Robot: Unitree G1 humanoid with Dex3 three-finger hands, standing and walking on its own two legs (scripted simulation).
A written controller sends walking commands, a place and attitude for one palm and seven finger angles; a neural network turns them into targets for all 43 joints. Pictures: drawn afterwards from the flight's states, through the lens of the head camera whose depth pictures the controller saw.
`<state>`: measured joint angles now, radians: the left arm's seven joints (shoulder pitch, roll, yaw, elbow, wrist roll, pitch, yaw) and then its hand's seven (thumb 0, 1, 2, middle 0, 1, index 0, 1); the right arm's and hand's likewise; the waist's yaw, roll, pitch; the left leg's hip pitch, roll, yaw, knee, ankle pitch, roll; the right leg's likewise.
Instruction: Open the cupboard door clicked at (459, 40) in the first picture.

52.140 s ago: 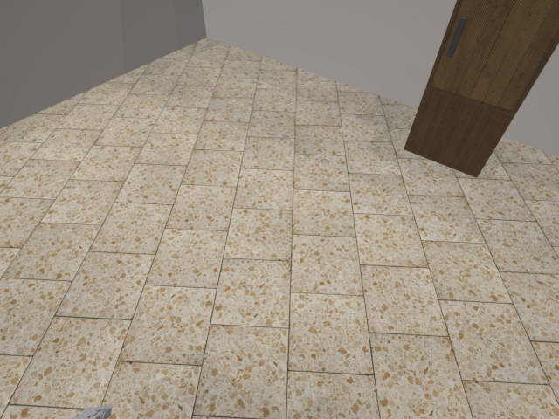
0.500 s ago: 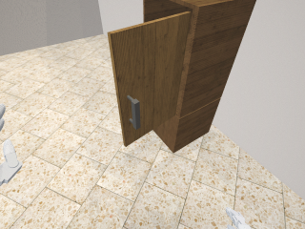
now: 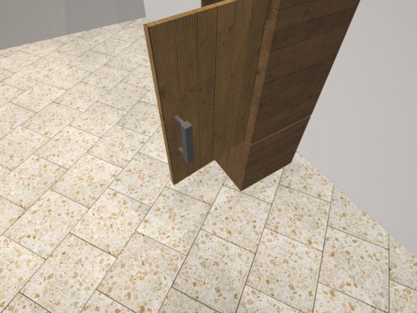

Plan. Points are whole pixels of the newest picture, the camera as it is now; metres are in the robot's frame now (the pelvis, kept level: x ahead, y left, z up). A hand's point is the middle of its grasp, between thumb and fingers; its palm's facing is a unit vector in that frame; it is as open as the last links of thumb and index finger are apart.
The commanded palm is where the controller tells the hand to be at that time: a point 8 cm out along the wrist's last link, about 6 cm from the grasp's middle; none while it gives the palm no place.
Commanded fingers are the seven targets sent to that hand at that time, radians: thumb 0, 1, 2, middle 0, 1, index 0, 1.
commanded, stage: let the arm hang, fingers relaxed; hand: left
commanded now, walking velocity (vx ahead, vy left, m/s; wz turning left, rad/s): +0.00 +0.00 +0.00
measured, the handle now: (183, 139) +0.61 +0.11 -0.10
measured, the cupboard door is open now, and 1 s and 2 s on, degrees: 97 97 97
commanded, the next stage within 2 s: look to check the result in 0.60 s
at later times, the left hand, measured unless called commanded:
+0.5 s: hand out of the picture +0.03 +0.18 -0.17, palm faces +0.00 -0.98 -0.22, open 7.4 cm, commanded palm none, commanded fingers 0.00 0.90 0.90 -0.20 -0.30 -0.20 -0.30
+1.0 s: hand out of the picture +0.05 +0.21 -0.16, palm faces -0.01 -0.96 -0.29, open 7.4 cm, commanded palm none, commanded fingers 0.00 0.90 0.90 -0.20 -0.30 -0.20 -0.30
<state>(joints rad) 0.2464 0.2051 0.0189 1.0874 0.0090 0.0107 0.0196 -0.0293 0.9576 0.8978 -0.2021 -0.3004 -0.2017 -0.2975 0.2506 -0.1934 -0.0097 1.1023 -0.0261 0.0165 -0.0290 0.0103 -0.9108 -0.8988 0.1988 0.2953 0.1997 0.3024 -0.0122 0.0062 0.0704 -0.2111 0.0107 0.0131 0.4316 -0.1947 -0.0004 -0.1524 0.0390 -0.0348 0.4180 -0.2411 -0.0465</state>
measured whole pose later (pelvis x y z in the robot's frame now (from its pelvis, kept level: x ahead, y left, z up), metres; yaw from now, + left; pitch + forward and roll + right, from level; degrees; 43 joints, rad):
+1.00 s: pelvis +0.01 +0.00 +0.00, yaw -1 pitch -2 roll +0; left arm 0.17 0.24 0.02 1.15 0.01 -0.01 0.02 0.00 0.90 0.90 -0.20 -0.30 -0.20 -0.30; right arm 0.17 -0.25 -0.02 1.14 -0.02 0.00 -0.03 0.01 -0.91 -0.90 0.20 0.30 0.20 0.30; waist -0.01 0.03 0.06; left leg -0.15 0.01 0.02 0.35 -0.17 -0.01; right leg -0.10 0.04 -0.02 0.35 -0.22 -0.05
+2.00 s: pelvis +0.03 -0.01 +0.01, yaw -1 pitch -1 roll +1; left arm 0.13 0.28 0.01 1.14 0.01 -0.02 0.01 0.00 0.90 0.90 -0.20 -0.30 -0.20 -0.30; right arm 0.13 -0.29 -0.01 1.14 -0.02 0.00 -0.02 0.01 -0.91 -0.90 0.20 0.30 0.20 0.30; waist -0.01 0.02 0.05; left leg -0.10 0.02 0.03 0.30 -0.18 -0.02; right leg -0.06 0.05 -0.01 0.30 -0.23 -0.06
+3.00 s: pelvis +0.03 -0.01 +0.00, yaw -5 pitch -1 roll +0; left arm 0.16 0.26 0.03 1.09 0.01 0.02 0.02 0.00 0.90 0.90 -0.20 -0.30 -0.20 -0.30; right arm 0.12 -0.26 -0.03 1.09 -0.02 0.01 -0.04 0.01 -0.91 -0.90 0.20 0.30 0.20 0.30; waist 0.00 0.01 0.06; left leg -0.14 0.04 0.09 0.40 -0.24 -0.02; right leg -0.12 0.07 0.05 0.40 -0.26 -0.06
